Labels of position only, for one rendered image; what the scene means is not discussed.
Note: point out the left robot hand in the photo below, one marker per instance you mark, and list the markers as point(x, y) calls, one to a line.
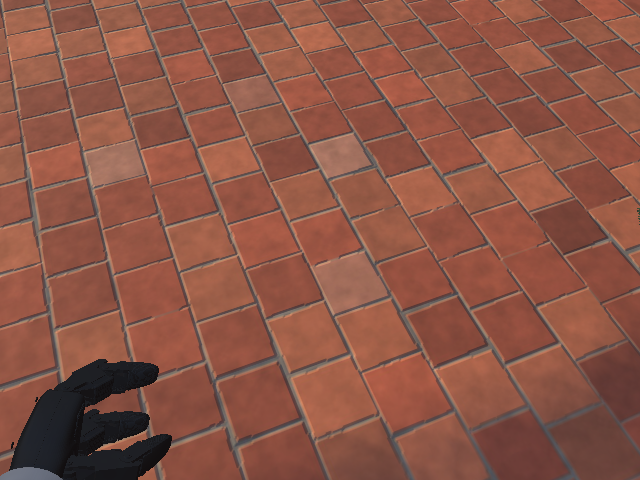
point(58, 436)

